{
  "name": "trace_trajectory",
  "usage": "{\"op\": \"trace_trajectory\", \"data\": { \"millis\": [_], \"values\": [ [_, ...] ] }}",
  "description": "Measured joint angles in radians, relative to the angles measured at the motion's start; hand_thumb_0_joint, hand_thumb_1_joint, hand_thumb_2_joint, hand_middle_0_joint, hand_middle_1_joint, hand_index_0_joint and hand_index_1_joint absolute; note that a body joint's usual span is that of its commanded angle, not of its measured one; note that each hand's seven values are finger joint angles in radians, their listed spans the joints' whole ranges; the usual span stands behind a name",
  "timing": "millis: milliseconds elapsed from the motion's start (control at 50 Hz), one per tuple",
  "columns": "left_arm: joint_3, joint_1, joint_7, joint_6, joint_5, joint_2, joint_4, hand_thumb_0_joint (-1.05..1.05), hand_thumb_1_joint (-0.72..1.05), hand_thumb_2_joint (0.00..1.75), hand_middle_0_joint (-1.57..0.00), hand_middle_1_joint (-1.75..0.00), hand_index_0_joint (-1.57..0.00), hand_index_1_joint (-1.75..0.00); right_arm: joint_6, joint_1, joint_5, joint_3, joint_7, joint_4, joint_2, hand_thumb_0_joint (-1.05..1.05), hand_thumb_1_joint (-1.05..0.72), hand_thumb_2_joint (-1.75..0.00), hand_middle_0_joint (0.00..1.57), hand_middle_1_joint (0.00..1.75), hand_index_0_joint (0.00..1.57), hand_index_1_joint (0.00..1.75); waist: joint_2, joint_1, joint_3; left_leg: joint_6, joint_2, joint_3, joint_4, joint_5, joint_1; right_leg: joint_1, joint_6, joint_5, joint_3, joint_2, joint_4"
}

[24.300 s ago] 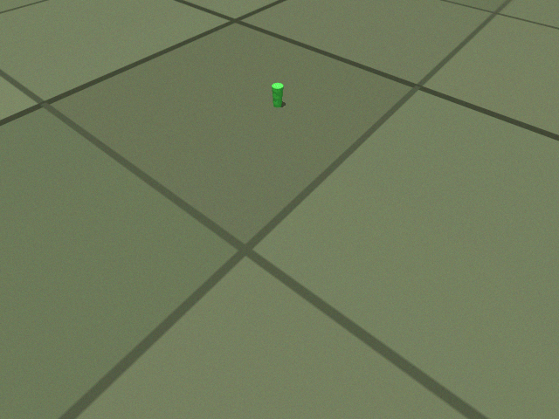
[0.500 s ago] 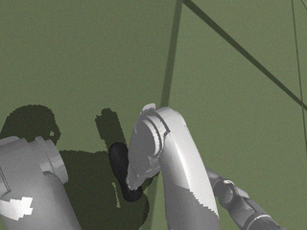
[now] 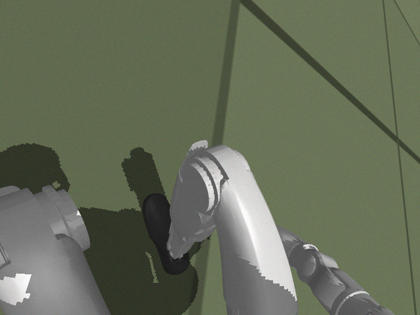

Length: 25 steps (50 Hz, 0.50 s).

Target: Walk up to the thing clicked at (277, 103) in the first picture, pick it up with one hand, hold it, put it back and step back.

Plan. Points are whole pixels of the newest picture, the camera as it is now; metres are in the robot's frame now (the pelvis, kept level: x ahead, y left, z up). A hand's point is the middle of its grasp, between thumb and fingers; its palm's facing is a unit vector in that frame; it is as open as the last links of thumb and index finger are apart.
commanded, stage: open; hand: left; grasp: from the side
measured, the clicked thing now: out of the picture +0.45 +0.29 -0.22
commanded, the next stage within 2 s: withdraw in 0.14 s
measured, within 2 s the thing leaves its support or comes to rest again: neither
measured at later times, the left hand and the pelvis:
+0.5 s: hand out of the picture +0.46 +0.32 -0.16, palm faces +0.45 -0.90 +0.01, open 16.5 cm; pelvis +0.00 +0.00 +0.00, yaw +0 degrees
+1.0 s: hand out of the picture +0.40 +0.41 -0.05, palm faces +0.38 -0.87 -0.32, open 17.4 cm; pelvis +0.01 -0.01 +0.04, yaw +6 degrees
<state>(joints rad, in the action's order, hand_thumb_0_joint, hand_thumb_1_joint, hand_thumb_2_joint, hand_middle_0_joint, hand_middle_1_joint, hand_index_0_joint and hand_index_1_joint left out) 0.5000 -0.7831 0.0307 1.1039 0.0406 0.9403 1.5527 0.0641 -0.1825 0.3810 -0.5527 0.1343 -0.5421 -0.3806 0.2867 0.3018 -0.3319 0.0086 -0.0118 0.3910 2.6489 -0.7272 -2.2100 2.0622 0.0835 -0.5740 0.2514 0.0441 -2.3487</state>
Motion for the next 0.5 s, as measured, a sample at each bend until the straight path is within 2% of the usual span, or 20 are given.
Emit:
{"op": "trace_trajectory", "data": {
  "millis": [140,320,420,500],
  "values": [
    [0.002,0.0,-0.004,0.0,0.01,0.001,0.005,-0.01,-0.42,0.48,-0.67,-0.63,-0.67,-0.62,0.002,-0.002,-0.001,-0.002,0.0,0.004,0.0,-0.01,-0.93,-0.9,0.2,0.3,0.21,0.3,-0.004,0.001,0.003,0.002,-0.002,0.0,-0.003,0.0,0.002,0.002,0.001,0.003,0.0,0.001,0.002],
    [0.004,0.003,-0.014,-0.002,0.021,-0.002,0.006,-0.01,-0.48,0.31,-0.45,-0.4,-0.45,-0.39,-0.002,-0.003,-0.002,-0.003,-0.005,0.0,0.002,-0.01,-0.92,-0.9,0.2,0.3,0.21,0.3,-0.003,0.001,0.007,0.003,-0.004,0.002,-0.003,-0.001,0.003,0.003,0.002,0.005,0.001,0.003,0.002],
    [0.029,0.006,-0.022,-0.01,0.018,-0.005,-0.025,-0.01,-0.5,0.25,-0.32,-0.28,-0.31,-0.28,0.002,0.001,-0.006,0.0,-0.009,0.007,0.002,-0.01,-0.92,-0.9,0.2,0.3,0.21,0.3,0.002,-0.002,0.003,0.002,-0.005,0.001,-0.003,0.002,0.005,0.0,0.0,0.007,0.0,0.003,0.003],
    [0.076,0.016,-0.043,-0.043,0.001,-0.005,-0.109,-0.01,-0.53,0.19,-0.23,-0.2,-0.22,-0.19,0.013,0.015,-0.017,0.017,-0.015,0.008,0.005,-0.01,-0.91,-0.9,0.2,0.3,0.21,0.3,-0.001,-0.01,0.006,0.0,-0.007,-0.006,-0.007,0.006,0.005,0.0,-0.004,0.01,-0.004,0.003,0.004]
  ]
}}
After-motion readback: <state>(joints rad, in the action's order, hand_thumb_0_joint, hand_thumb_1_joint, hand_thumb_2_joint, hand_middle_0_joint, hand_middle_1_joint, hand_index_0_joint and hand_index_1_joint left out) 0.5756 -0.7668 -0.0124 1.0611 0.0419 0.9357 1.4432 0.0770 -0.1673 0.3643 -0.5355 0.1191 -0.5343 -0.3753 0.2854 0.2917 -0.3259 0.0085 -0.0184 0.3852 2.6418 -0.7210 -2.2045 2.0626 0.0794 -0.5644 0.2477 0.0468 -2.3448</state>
